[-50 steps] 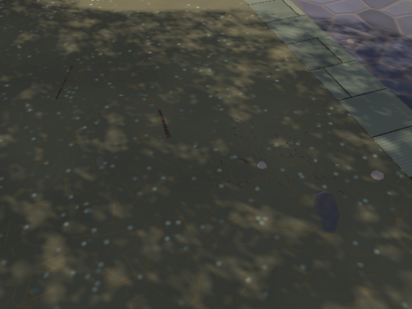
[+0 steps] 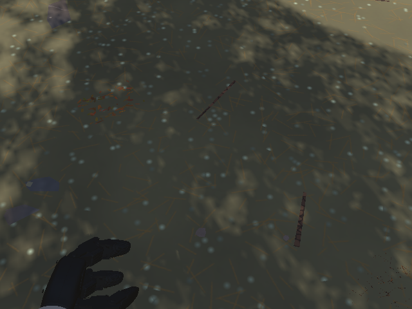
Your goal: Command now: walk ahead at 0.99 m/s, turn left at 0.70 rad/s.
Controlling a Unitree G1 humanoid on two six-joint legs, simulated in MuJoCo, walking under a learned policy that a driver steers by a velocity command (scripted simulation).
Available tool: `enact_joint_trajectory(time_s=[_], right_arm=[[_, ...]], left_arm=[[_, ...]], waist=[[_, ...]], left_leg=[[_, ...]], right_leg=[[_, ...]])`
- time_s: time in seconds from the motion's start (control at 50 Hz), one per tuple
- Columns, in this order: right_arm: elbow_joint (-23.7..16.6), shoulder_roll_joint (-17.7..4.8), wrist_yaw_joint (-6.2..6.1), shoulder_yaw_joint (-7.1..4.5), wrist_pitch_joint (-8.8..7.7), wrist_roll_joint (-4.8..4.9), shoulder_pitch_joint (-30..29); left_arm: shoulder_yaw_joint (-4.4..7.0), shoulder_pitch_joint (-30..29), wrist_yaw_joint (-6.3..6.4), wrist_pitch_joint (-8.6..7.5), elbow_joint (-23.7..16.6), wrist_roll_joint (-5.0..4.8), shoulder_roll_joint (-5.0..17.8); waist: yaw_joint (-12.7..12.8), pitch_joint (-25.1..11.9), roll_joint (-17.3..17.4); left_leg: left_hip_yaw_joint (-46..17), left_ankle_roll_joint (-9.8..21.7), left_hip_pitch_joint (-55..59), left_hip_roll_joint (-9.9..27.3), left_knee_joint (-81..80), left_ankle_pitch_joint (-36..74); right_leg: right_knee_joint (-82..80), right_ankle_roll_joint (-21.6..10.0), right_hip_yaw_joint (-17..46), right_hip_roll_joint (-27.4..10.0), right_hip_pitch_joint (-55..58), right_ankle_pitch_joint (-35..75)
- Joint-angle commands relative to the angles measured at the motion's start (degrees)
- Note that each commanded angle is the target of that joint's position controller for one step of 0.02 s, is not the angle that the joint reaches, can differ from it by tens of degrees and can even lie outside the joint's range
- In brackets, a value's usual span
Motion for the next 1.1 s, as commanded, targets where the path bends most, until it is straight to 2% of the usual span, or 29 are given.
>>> enact_joint_trajectory(time_s=[0.02,0.06,0.08,0.1,0.12,0.14,0.18,0.22,0.3,0.36,0.4,0.44,0.46,0.48,0.5,0.52,0.54,0.56,0.58,0.62,0.68,0.76,0.92,0.94,0.96,0.98,1.0,1.04,1.1], right_arm=[[-2.0,-10.6,-0.63,-2.32,-1.26,0.03,0.1],[-2.6,-13.7,-0.64,-2.85,-1.31,-1.68,-5.1],[-3.6,-10.0,-0.65,-2.04,-1.62,-2.53,-8.1],[-5.9,1.1,-0.35,0.59,-1.63,-0.11,0.0],[-6.1,-2.1,-0.56,1.31,-1.72,-0.02,1.7],[-5.7,-4.5,-0.63,0.94,-1.0,-0.69,-3.8],[-8.0,-4.6,0.67,1.19,-0.25,-2.27,-12.6],[-9.7,-1.8,1.93,2.2,0.73,-2.9,-12.6],[-14.5,-1.8,2.66,3.56,1.18,-3.36,-21.3],[-17.5,-0.2,3.73,5.21,-0.16,-3.56,-29.5],[-17.2,1.2,3.88,5.84,-1.15,-3.03,-30.5],[-15.1,-2.2,2.58,4.73,-1.43,-3.69,-25.6],[-15.4,-7.2,1.27,1.93,-2.56,-0.23,-20.8],[-13.2,-9.5,0.42,0.94,-2.5,-0.13,-13.4],[-10.8,-12.9,-0.66,-0.03,-1.88,-1.65,-4.3],[-11.3,-14.6,-0.8,0.58,-1.22,-4.4,-4.2],[-13.3,-10.9,-0.53,1.42,-0.01,-3.78,-4.7],[-14.0,-9.6,-0.17,0.93,0.54,-2.39,-9.4],[-13.9,-6.3,-0.4,1.28,0.75,-0.78,-13.5],[-13.2,-2.7,-0.84,2.08,0.31,-0.67,-18.8],[-12.1,-3.7,-1.15,1.03,-0.25,-1.72,-24.1],[-11.1,-6.0,-2.92,-0.04,0.4,-1.46,-25.9],[-8.9,-9.7,-1.79,-2.11,3.12,2.2,-24.0],[-8.2,-8.5,-1.52,-2.01,3.52,1.93,-21.3],[-9.9,-6.8,-1.33,-1.53,3.53,-0.27,-19.4],[-12.7,-5.7,-1.09,-0.83,3.4,-1.72,-19.7],[-12.1,-8.2,-0.74,-1.35,3.26,-0.77,-22.2],[-12.2,-6.7,-1.37,-1.17,3.05,-0.45,-24.4],[-11.3,-6.1,-1.7,-1.2,3.66,-0.81,-23.6]], left_arm=[[2.33,3.5,0.98,-0.73,-2.2,-0.3,7.2],[5.1,22.3,2.59,-0.92,2.9,-1.24,12.7],[6.45,34.1,3.77,-0.74,6.0,-0.67,15.5],[7.47,34.6,3.49,-1.15,6.9,2.1,19.9],[7.57,29.8,1.8,-0.85,6.6,1.11,17.1],[6.72,22.5,1.26,-0.94,5.7,0.54,11.2],[5.5,22.1,0.92,-1.11,8.3,0.73,6.2],[4.62,25.4,1.0,-1.92,12.0,0.23,4.3],[4.87,27.6,0.81,-3.59,14.3,-1.13,7.3],[4.35,28.3,0.61,-3.82,15.3,-2.41,6.6],[4.85,31.6,0.55,-4.08,17.0,-3.05,9.8],[5.56,32.6,0.82,-3.58,17.8,-3.07,13.0],[6.2,31.0,2.19,-2.91,16.1,-5.89,15.6],[6.24,27.0,2.76,-2.05,15.0,-5.47,16.3],[5.3,25.1,3.03,-1.78,11.8,-3.6,12.3],[3.02,36.4,2.78,-1.46,11.6,-2.34,2.0],[3.88,40.9,2.53,-1.32,13.0,-2.95,5.9],[4.51,37.8,2.83,-0.75,10.4,-5.51,7.5],[5.15,32.5,3.73,0.21,9.6,-5.26,8.7],[6.15,30.3,4.43,2.95,9.2,-4.54,8.1],[6.15,27.8,4.42,5.19,5.4,-4.42,4.4],[6.08,23.0,2.5,4.96,2.5,-3.39,4.4],[8.63,18.2,-0.56,6.44,-2.7,-3.39,10.2],[9.98,23.7,0.3,6.05,-1.5,-3.02,12.8],[12.1,25.5,1.71,5.73,-2.3,-2.81,21.2],[11.55,23.0,1.42,4.86,-4.9,-0.5,22.9],[10.81,22.0,0.39,3.8,-6.0,-1.11,19.8],[10.02,17.9,1.0,3.35,-6.1,-3.39,16.6],[9.31,12.4,3.11,4.98,-8.5,-2.91,14.2]], waist=[[4.4,-3.9,4.4],[16.2,-12.8,5.3],[21.5,-17.3,3.5],[13.5,-22.3,-17.2],[11.4,-23.1,-17.2],[10.1,-12.6,-8.1],[9.9,-4.4,1.1],[7.4,-2.2,-3.1],[6.2,3.8,-3.2],[6.9,6.9,-1.3],[7.8,5.2,-2.3],[6.1,0.3,-4.3],[1.4,-6.1,-7.6],[-3.9,-10.6,-8.1],[-6.2,-18.4,-4.7],[1.5,-29.4,14.6],[1.6,-36.1,14.7],[3.3,-32.4,14.2],[4.2,-22.9,7.1],[8.0,-11.4,3.7],[11.2,-5.4,6.2],[10.5,-7.3,4.8],[10.3,-5.7,3.3],[12.1,-7.5,-1.0],[10.8,-6.9,-17.1],[8.1,-15.9,-21.3],[10.9,-19.3,-10.2],[7.9,-12.0,-2.0],[5.3,-10.7,-4.3]], left_leg=[[-6.0,0.9,-8.5,11.0,5.1,62.8],[-4.9,-0.9,-8.3,11.4,26.8,66.1],[-2.6,-1.4,-18.1,8.9,44.2,53.9],[1.9,-3.9,-38.0,-0.1,67.0,-2.2],[2.1,-2.8,-45.0,1.8,70.1,-1.7],[3.2,-2.8,-46.6,6.5,67.6,5.6],[4.4,-2.9,-45.3,9.2,62.8,7.8],[3.2,-3.3,-45.2,10.5,59.8,6.8],[4.7,-4.9,-51.9,12.0,48.9,11.5],[14.7,-5.9,-40.0,12.3,26.8,23.7],[16.1,-6.0,-29.9,9.2,20.2,29.9],[16.0,-5.3,-24.1,5.9,16.3,28.7],[9.8,-5.1,-16.8,6.5,13.4,31.1],[9.1,-5.0,-8.7,9.0,11.5,36.4],[3.1,-3.5,7.7,18.4,17.7,51.8],[-13.8,4.2,23.3,36.4,22.7,81.0],[-15.6,6.7,22.0,36.3,22.9,90.3],[-13.1,9.0,17.1,36.3,17.7,69.8],[-8.3,7.1,6.8,32.3,13.2,58.4],[0.2,5.0,-11.8,28.4,6.3,48.9],[9.8,3.9,-24.2,27.7,0.0,41.8],[19.2,2.7,-21.9,25.8,0.5,40.6],[25.4,-4.2,-13.3,27.5,16.4,39.3],[26.7,-7.0,-16.7,24.2,27.1,37.1],[28.3,-12.1,-31.7,16.6,45.6,8.1],[16.7,-14.6,-47.2,6.6,61.0,-17.8],[7.2,-13.3,-48.6,8.1,63.3,-15.5],[5.7,-11.6,-49.0,10.2,57.0,-6.7],[6.4,-12.5,-40.9,8.9,45.1,-0.3]], right_leg=[[-6.0,-2.7,-5.2,7.5,24.8,2.7],[-6.7,-4.4,-4.6,6.9,41.3,-5.0],[-2.9,-5.1,0.0,1.7,54.3,-15.4],[-8.0,-12.1,30.7,-16.4,67.3,-26.3],[-19.2,-14.5,49.0,-17.1,64.5,-38.4],[-21.4,-13.9,39.4,-14.6,54.4,-42.2],[-22.1,-11.8,25.0,-9.2,42.0,-29.6],[-24.1,-11.3,18.9,-7.2,36.8,-25.8],[-31.6,-11.8,9.9,-6.5,32.3,-18.2],[-33.9,-10.1,0.2,-0.9,25.7,7.2],[-32.9,-9.6,0.1,-1.6,27.2,22.0],[-23.9,-7.9,0.9,-1.6,35.4,34.3],[-15.3,-6.5,3.6,-2.7,38.7,34.4],[-4.7,-4.0,2.7,-0.8,36.9,31.7],[11.4,-1.5,2.2,3.2,25.8,13.5],[36.2,1.3,2.2,11.0,10.3,-40.5],[44.6,1.7,9.5,9.7,9.2,-45.8],[47.6,2.2,6.7,6.9,3.0,-41.3],[44.3,3.0,2.5,3.7,0.1,-35.2],[43.7,4.2,1.0,0.6,5.2,-30.1],[34.9,4.0,0.0,-1.6,8.8,-26.2],[18.1,1.7,-2.2,-1.3,12.7,-8.5],[-1.8,-6.0,-9.5,4.1,20.5,-11.5],[-6.5,-8.5,-7.7,6.0,28.8,-3.6],[-9.2,-14.4,11.4,-4.7,38.2,31.2],[-12.8,-26.4,34.8,-13.8,48.0,23.3],[-15.6,-24.8,33.3,-13.8,47.6,14.4],[-16.2,-18.4,24.8,-8.4,39.3,3.2],[-16.5,-15.1,19.4,-3.0,29.7,0.7]])
Keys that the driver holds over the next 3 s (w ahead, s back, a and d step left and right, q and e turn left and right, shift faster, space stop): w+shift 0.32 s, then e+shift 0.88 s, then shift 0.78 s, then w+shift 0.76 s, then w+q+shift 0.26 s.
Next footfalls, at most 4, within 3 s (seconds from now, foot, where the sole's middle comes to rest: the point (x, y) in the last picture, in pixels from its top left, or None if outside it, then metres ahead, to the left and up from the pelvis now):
0.08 right None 0.30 -0.15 -0.76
0.50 left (151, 245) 0.67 0.12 -0.76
0.94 right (223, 214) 0.76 -0.14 -0.76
1.36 left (166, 194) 0.86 0.06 -0.76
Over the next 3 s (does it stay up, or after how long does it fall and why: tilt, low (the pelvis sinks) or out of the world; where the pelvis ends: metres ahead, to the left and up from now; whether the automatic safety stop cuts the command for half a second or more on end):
stays up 1.18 -0.39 0.01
